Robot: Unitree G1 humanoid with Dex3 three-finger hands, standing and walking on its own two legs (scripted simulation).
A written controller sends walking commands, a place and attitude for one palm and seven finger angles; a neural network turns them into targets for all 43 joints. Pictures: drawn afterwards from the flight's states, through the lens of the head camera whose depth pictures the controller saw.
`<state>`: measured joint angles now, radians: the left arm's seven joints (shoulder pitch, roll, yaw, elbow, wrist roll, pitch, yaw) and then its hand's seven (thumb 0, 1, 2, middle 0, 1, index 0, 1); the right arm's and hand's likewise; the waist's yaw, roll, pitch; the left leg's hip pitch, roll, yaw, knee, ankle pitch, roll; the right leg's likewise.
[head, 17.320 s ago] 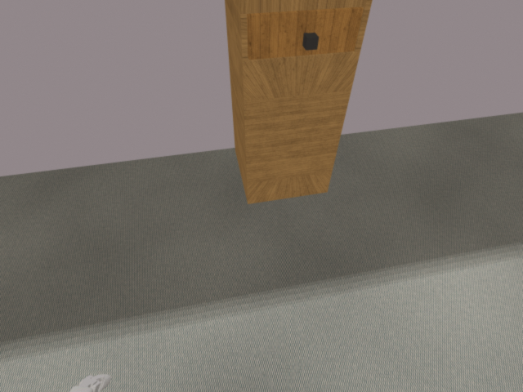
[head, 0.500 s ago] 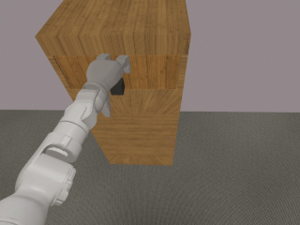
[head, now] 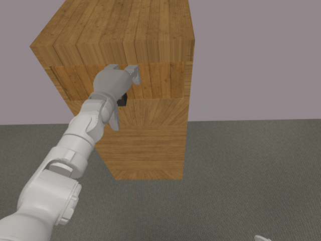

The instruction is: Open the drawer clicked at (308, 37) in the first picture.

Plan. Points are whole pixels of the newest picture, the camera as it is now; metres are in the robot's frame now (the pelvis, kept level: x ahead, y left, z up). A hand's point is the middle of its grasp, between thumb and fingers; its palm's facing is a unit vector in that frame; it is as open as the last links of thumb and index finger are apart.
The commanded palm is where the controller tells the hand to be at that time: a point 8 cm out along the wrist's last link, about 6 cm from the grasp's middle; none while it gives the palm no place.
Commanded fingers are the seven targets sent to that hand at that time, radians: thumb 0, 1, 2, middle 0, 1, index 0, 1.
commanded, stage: move the hooked fingers above the handle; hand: left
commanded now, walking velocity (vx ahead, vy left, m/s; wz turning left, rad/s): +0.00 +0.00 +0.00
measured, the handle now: (119, 92) +0.52 +0.13 +0.06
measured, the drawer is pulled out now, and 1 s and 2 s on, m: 0.00 0.00 0.00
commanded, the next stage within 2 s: lower the fingers behind the handle in 1.04 s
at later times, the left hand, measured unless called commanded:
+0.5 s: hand (134, 93) +0.46 +0.07 +0.11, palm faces +0.03 -0.11 -0.99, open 13.8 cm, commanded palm +0.45 +0.15 +0.18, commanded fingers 0.00 -0.50 0.30 -0.30 -1.20 -0.30 -1.20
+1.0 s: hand (127, 95) +0.45 +0.09 +0.12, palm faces +0.03 -0.08 -1.00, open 13.8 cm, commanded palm +0.46 +0.15 +0.18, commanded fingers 0.00 -0.50 0.30 -0.30 -1.20 -0.30 -1.20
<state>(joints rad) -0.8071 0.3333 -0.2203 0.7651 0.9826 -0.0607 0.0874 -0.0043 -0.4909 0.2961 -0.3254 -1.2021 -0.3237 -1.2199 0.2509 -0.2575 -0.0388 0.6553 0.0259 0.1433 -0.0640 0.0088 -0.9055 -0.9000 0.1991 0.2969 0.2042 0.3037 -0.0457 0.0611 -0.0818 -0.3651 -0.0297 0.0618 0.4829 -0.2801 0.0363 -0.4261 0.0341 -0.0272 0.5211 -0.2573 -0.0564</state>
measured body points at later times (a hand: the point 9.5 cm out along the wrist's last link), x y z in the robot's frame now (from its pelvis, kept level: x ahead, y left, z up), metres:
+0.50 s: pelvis +0.00 +0.00 +0.00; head +0.04 -0.03 +0.45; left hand +0.45 +0.08 +0.17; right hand +0.11 -0.26 -0.14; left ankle -0.03 +0.10 -0.73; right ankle -0.01 -0.08 -0.73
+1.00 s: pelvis +0.00 +0.00 +0.00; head +0.04 -0.03 +0.45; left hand +0.45 +0.09 +0.17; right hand +0.10 -0.28 -0.13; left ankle -0.03 +0.10 -0.73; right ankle -0.01 -0.08 -0.73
